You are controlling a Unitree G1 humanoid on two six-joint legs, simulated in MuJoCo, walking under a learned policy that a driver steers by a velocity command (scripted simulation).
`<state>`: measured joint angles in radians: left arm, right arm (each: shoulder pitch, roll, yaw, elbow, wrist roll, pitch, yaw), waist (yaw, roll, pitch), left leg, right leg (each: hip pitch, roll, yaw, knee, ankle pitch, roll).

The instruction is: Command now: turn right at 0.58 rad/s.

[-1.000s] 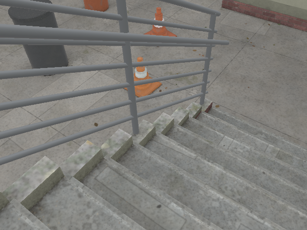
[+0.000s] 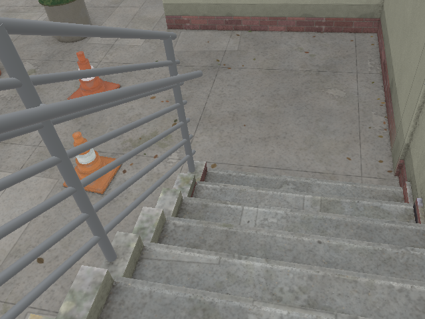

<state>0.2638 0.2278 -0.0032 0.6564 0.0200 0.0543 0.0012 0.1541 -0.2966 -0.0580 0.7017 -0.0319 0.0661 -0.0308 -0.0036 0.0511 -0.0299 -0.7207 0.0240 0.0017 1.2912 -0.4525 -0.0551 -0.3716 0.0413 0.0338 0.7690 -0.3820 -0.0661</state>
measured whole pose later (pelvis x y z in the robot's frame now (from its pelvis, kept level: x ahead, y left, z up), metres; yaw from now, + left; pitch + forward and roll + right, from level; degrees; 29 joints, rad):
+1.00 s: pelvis +0.18 -0.02 -0.02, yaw -18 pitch +0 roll +1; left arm 0.11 0.27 0.06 0.85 0.04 -0.01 -0.05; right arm 0.59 -0.24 -0.03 0.94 -0.02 -0.07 -0.02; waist -0.09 -0.04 -0.02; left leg -0.10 -0.05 -0.02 0.74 -0.64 0.04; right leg -0.61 -0.03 0.09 0.67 0.37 -0.03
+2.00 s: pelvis +0.66 -0.25 -0.33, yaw -19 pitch -1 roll +1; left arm 0.18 0.23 0.06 1.00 0.05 -0.01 -0.01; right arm 0.56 -0.19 -0.03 1.09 -0.01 -0.09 -0.02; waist -0.03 -0.02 0.01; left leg -0.18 -0.08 0.06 0.75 -0.55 0.09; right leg -0.69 -0.06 0.07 0.85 0.31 -0.05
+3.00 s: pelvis +1.16 -0.42 -0.64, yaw +3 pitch -1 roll +0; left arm 0.17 0.22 0.04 0.92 0.06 -0.01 0.01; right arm 0.44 -0.19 -0.04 1.03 0.00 -0.03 -0.02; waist -0.02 -0.03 0.00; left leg -0.27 -0.16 -0.05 0.71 -0.41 0.13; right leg -0.73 -0.10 0.09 1.01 0.12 0.02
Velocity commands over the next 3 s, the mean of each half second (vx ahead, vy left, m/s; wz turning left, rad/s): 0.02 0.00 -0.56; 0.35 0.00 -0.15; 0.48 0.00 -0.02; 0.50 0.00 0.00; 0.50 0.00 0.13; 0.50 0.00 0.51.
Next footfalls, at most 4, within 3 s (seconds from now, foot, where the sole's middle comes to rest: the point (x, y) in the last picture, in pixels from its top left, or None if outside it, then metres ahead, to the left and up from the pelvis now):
0.46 left None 0.11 0.12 -0.75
1.12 right None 0.34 -0.21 -0.91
1.68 left None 0.64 -0.17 -1.07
2.20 right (350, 292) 0.86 -0.46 -1.23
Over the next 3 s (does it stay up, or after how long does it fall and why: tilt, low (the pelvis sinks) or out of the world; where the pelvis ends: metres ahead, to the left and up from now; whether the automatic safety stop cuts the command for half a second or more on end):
stays up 1.16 -0.42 -0.64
